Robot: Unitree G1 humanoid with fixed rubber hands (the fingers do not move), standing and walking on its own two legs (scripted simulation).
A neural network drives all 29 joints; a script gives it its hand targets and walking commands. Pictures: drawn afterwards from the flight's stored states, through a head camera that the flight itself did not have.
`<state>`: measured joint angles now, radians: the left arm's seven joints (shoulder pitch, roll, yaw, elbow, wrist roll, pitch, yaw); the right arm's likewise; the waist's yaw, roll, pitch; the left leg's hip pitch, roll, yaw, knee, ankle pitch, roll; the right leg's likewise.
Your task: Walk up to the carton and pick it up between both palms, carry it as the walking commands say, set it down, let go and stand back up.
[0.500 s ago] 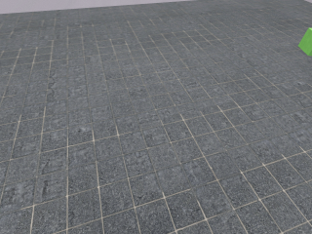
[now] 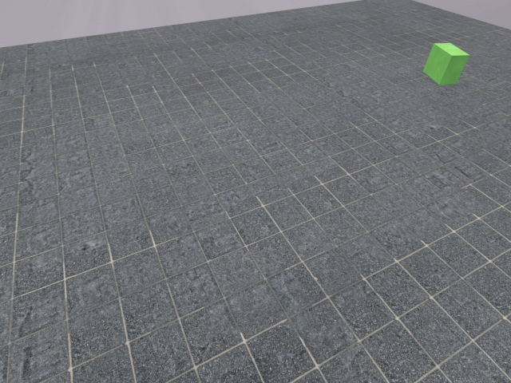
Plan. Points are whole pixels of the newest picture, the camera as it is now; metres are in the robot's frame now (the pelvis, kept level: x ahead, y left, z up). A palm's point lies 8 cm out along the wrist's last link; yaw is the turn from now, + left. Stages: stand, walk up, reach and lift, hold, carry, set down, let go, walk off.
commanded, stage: walk up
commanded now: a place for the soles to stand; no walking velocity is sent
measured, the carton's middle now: (444, 63) +2.91 -1.71 -0.64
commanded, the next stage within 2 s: none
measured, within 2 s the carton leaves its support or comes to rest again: neither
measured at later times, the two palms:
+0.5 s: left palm (146, 295) +0.34 +0.24 -0.14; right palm (484, 323) +0.27 -0.42 -0.09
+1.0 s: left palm (271, 143) +0.80 -0.03 -0.07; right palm (510, 281) +0.38 -0.55 -0.13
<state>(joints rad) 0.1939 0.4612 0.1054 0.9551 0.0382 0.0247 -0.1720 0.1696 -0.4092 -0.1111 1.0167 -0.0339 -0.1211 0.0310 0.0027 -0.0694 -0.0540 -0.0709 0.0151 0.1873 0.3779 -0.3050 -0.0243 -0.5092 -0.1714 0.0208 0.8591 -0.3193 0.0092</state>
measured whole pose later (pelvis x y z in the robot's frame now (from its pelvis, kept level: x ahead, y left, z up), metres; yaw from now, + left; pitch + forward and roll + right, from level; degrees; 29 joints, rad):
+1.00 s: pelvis +0.49 -0.23 -0.01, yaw -22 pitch +3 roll -1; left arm -0.03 0.41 0.08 0.89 -0.01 -0.07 -0.09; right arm 0.25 -0.47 -0.06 1.02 0.01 -0.12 0.05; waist -0.07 0.07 0.05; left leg -0.27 0.19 0.04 1.14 -0.39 0.01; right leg -0.44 -0.04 -0.12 0.65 -0.24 -0.02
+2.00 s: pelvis +1.10 -0.56 -0.03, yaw -27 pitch -1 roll -2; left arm 0.31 0.45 0.07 0.91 0.01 -0.11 -0.06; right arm 0.12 -0.41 -0.07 0.91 -0.01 -0.09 0.11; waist 0.07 0.03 0.01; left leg -0.55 0.10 0.11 0.63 -0.08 0.04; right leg -0.04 -0.04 -0.21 0.64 -0.57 0.01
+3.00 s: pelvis +1.53 -0.85 -0.03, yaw -27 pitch +0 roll +0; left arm 0.20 0.40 0.07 0.93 0.02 -0.12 -0.06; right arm 0.23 -0.47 -0.08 1.00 -0.01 -0.08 0.04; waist -0.01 0.04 0.00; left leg -0.40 0.10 0.05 1.08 -0.50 0.02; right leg -0.44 -0.08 -0.16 0.83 -0.37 -0.03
